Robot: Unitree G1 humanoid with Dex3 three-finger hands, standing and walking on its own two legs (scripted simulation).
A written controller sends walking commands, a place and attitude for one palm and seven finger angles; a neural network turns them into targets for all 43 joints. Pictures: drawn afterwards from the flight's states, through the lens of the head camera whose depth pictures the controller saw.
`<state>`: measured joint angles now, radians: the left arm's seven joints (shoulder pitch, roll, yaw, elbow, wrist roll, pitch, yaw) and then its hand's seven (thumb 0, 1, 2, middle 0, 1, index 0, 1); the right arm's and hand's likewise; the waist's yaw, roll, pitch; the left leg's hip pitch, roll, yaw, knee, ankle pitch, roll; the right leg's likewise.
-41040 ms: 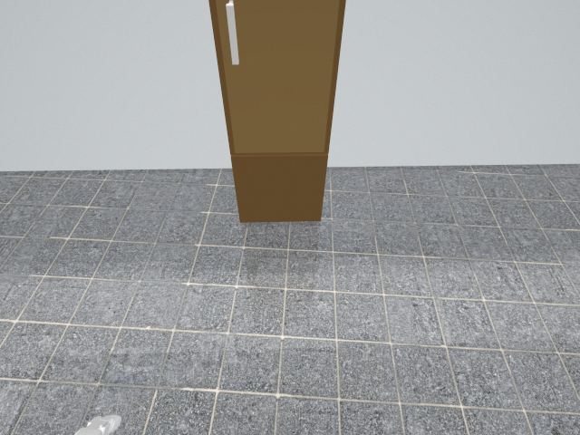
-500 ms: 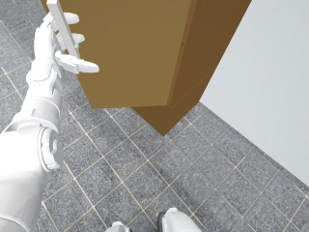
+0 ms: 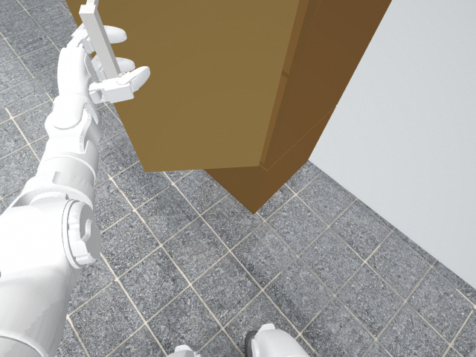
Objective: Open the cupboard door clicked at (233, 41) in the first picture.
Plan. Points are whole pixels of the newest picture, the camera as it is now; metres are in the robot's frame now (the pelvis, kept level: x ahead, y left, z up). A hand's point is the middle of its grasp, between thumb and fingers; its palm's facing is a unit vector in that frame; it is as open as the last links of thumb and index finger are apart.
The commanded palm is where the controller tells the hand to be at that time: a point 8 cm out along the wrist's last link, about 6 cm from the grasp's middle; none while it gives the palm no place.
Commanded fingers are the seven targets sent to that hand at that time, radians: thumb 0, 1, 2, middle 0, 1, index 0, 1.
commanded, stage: close the thumb around the handle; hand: left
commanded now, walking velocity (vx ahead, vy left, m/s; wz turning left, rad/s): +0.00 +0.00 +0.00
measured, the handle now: (108, 50) +0.59 +0.14 +0.13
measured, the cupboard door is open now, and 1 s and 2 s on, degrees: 49 60 91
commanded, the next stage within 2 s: pull the door open along its arc in 0.26 s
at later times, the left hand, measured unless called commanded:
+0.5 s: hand (126, 78) +0.53 +0.12 +0.12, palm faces -0.02 -1.00 -0.01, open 5.4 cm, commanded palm +0.49 +0.16 +0.12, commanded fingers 0.00 0.90 0.90 -0.40 -1.35 -0.40 -1.35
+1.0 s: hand (132, 103) +0.48 +0.10 +0.12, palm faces -0.01 -1.00 -0.01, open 5.5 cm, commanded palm +0.46 +0.16 +0.12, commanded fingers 0.00 0.90 0.90 -0.40 -1.35 -0.40 -1.35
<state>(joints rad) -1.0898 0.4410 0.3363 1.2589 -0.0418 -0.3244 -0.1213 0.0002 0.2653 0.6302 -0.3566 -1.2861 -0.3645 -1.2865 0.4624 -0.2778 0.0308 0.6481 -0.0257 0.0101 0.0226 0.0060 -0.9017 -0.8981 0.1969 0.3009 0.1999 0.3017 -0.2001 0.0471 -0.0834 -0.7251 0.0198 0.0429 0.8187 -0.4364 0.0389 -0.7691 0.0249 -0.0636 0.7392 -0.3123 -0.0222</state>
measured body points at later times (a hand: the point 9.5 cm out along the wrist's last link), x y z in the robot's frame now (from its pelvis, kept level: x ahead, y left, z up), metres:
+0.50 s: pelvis +0.00 +0.00 +0.00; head +0.11 +0.00 +0.44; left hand +0.53 +0.17 +0.12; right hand -0.02 -0.26 -0.11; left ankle -0.04 +0.09 -0.70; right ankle +0.01 -0.11 -0.70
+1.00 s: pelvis -0.01 -0.01 +0.01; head +0.07 -0.01 +0.45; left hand +0.48 +0.16 +0.12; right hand +0.03 -0.27 -0.11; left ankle -0.04 +0.09 -0.70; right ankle +0.01 -0.11 -0.70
